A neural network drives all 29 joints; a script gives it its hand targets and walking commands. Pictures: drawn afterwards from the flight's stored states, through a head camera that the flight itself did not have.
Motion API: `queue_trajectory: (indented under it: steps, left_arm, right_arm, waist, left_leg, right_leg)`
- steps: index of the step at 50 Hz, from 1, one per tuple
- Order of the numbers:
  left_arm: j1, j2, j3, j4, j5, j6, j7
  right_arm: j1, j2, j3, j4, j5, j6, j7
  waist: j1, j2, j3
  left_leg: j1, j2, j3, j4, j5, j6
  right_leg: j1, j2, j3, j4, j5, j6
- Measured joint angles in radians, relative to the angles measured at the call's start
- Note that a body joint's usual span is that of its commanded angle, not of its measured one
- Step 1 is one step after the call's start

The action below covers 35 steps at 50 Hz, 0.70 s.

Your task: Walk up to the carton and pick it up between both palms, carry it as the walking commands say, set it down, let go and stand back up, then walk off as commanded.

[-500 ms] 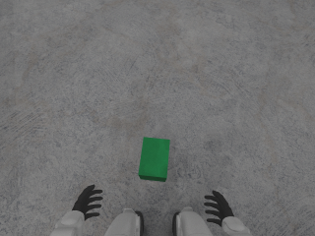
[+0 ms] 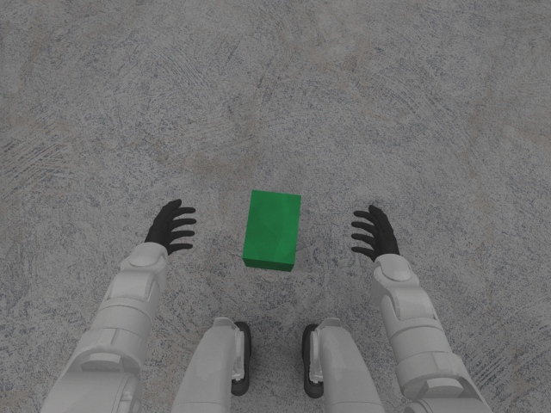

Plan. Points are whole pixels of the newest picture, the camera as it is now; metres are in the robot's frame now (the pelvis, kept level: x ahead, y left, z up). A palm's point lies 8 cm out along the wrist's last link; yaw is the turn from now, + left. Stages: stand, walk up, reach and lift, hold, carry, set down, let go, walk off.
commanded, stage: reach and lift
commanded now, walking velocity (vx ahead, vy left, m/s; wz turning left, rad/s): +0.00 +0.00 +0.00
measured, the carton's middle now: (272, 232) +0.49 +0.00 -0.60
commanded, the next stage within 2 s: none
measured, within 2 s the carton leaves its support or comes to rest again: neither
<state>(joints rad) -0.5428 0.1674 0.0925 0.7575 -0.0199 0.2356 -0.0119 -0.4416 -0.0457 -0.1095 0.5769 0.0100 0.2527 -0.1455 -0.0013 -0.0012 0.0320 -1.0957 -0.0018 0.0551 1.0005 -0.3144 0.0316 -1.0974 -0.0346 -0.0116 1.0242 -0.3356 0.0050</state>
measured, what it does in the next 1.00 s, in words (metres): lowers itself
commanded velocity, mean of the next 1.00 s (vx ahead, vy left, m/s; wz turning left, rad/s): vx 0.00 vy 0.00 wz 0.00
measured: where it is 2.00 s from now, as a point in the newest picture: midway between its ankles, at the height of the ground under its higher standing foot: (276, 372)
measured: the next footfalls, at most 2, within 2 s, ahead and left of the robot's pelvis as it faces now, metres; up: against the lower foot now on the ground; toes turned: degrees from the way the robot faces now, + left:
none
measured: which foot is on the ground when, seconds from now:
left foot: down 0.00-1.00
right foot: down 0.00-1.00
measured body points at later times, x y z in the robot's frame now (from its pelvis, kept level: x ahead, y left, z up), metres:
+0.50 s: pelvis +0.02 +0.01 -0.02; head +0.31 +0.01 +0.32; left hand +0.50 +0.17 -0.14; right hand +0.46 -0.15 -0.15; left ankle +0.08 +0.10 -0.66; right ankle +0.07 -0.12 -0.66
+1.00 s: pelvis -0.02 +0.00 -0.12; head +0.32 +0.01 +0.18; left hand +0.49 +0.17 -0.27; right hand +0.46 -0.15 -0.27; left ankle +0.08 +0.10 -0.66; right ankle +0.08 -0.13 -0.66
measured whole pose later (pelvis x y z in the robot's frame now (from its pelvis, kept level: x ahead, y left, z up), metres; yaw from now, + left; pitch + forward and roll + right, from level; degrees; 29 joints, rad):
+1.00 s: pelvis -0.02 +0.00 -0.12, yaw +1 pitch +49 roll -1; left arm -1.08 0.17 0.23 0.82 0.05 0.07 0.06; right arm -0.93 -0.04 -0.30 0.64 -0.08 0.05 -0.19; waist 0.00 0.00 -0.02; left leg -1.88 0.00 0.03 1.41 -0.38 0.03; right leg -1.86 -0.03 -0.01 1.42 -0.40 0.01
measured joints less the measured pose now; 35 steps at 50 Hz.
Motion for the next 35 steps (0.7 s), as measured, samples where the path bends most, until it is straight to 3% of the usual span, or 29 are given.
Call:
queue_trajectory:
  steps: [16, 27, 35]
  left_arm:
    - [-0.234, 0.003, 0.038, 0.002, 0.0, -0.155, 0.025]
    - [-0.375, 0.003, 0.063, 0.002, 0.002, -0.178, 0.028]
    - [-0.416, -0.012, 0.131, 0.052, 0.059, -0.185, 0.03]
  right_arm:
    - [-0.175, 0.013, -0.068, 0.004, 0.0, -0.154, -0.034]
    - [-0.326, 0.023, -0.123, 0.004, -0.041, -0.19, -0.034]
    - [-0.346, 0.036, -0.187, 0.03, -0.089, -0.2, -0.026]
  waist:
    - [0.0, 0.0, -0.024]
    - [0.0, 0.0, -0.032]
    - [0.0, 0.0, -0.054]
  left_leg:
    - [-0.229, 0.0, -0.001, 0.011, 0.0, 0.005]
    - [-0.329, -0.001, -0.003, 0.021, 0.006, 0.01]
    - [-0.408, -0.001, -0.007, 0.046, 0.008, 0.011]
  right_leg:
    - [-0.224, 0.001, 0.0, 0.002, 0.004, 0.002]
    - [-0.318, 0.001, 0.0, 0.002, 0.015, 0.01]
    - [-0.395, 0.002, 0.0, 0.026, 0.017, 0.011]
